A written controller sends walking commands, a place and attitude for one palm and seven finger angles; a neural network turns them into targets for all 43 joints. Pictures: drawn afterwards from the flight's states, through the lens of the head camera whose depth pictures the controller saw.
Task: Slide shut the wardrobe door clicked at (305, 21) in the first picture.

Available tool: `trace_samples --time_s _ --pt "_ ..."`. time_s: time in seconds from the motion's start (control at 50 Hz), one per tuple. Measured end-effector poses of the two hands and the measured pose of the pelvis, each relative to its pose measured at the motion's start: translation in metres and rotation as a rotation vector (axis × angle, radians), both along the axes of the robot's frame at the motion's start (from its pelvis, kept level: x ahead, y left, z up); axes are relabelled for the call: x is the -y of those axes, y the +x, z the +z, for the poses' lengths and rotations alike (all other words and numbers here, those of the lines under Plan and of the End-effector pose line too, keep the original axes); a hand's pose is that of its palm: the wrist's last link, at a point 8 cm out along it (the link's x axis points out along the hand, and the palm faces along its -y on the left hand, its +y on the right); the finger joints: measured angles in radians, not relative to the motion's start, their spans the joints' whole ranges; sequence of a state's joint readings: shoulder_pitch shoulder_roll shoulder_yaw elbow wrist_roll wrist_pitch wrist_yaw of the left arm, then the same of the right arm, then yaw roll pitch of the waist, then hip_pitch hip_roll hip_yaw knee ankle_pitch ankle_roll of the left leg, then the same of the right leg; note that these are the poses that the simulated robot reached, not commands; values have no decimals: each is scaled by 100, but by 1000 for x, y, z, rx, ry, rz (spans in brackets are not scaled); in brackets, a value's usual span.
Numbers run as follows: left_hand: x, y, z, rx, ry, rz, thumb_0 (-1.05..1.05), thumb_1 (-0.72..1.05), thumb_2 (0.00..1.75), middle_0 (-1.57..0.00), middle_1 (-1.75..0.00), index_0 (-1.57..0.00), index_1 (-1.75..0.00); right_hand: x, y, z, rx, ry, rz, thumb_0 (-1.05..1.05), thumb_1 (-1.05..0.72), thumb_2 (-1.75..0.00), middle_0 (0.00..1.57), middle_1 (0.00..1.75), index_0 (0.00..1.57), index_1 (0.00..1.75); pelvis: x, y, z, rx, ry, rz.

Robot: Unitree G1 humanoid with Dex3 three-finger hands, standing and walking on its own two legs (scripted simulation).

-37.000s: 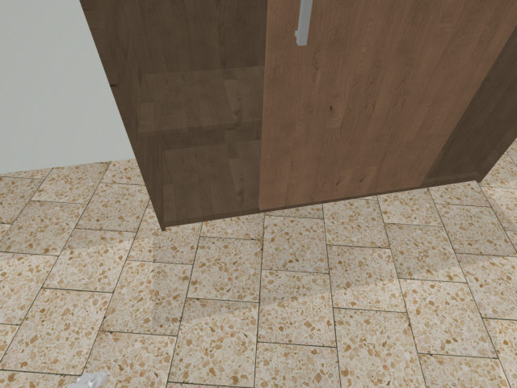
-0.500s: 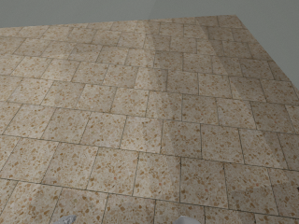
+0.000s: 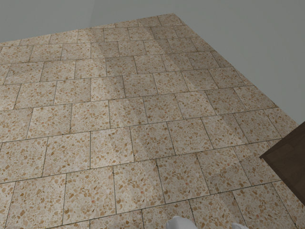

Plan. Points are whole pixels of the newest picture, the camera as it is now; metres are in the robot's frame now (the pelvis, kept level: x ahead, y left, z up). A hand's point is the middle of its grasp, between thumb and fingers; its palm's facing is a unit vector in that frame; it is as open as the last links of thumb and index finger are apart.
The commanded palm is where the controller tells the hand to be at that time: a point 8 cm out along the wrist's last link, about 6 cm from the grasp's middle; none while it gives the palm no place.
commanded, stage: turn to face it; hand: right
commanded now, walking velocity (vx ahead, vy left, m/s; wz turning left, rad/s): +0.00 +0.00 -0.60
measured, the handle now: out of the picture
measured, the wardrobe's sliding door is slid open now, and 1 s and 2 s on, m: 0.35 0.35 0.35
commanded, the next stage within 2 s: take the last steps up to it in 1.42 s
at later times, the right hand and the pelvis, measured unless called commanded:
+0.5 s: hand out of the picture +0.05 -0.24 -0.15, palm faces +0.32 +0.91 -0.28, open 7.4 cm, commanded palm none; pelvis +0.01 +0.00 +0.01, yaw -18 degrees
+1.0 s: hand out of the picture -0.05 -0.21 -0.18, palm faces +0.62 +0.75 -0.23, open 7.4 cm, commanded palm none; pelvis +0.01 +0.00 +0.00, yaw -37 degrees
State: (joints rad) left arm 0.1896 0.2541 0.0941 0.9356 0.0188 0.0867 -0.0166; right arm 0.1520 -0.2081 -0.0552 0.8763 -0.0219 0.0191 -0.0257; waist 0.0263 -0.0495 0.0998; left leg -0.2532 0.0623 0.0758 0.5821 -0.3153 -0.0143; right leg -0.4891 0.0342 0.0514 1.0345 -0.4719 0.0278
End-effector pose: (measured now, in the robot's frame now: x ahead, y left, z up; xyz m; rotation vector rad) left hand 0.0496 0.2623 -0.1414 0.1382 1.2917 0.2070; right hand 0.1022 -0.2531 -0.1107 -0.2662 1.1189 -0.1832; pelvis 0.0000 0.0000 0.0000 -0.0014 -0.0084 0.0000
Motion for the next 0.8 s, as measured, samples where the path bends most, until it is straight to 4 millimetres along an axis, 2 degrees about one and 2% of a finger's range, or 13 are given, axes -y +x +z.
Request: trace_samples --time_s 0.14,0.22,0.26,0.34,0.44,0.56,0.62,0.72,0.8 --pt "8 42 19 35 22 -109 1 91 90 -20 -30 -20 -30 -5 -36 -15 -59 75 -91 1 -90 -90 20 30 20 30 3 5 6 -4 -29 -93" --pt "22 73 18 88 63 -196 1 91 90 -20 -30 -20 -30 10 -59 -37 -78 111 -174 1 -90 -90 21 30 20 30 15 7 -9 -12 -7 -156" --pt "28 82 19 101 75 -232 1 91 89 -20 -30 -20 -30 19 -69 -42 -104 105 -212 1 -90 -90 21 30 20 30 17 5 -10 -10 -7 -174" --pt "38 87 25 91 79 -284 1 91 89 -20 -30 -20 -30 29 -77 -31 -109 89 -275 1 -90 -90 20 30 20 29 17 6 -1 -16 7 -221" --pt "41 86 23 50 47 -331 1 91 89 -20 -30 -20 -30 32 -75 -12 -58 56 -316 1 -90 -90 20 30 20 29 9 8 7 -18 19 -276" --pt "27 92 3 1 2 -369 1 91 89 -20 -30 -20 -30 20 -72 0 22 -3 -361 1 -90 -90 20 30 20 29 -15 14 0 -25 7 -361" --pt "21 103 -5 -13 -5 -398 1 91 89 -20 -30 -20 -30 7 -83 2 24 -18 -396 1 -90 -90 20 30 20 29 -22 13 -3 -10 5 -403" --pt "25 129 9 0 -2 -455 1 91 89 -20 -30 -20 -30 -16 -107 0 -20 30 -461 1 -90 -90 20 30 20 29 -24 18 7 -5 -20 -466" --pt "42 154 19 28 13 -529 1 91 89 -20 -30 -20 -30 -27 -129 -11 -46 86 -520 1 -90 -90 20 30 20 30 -20 19 8 -13 -31 -519"
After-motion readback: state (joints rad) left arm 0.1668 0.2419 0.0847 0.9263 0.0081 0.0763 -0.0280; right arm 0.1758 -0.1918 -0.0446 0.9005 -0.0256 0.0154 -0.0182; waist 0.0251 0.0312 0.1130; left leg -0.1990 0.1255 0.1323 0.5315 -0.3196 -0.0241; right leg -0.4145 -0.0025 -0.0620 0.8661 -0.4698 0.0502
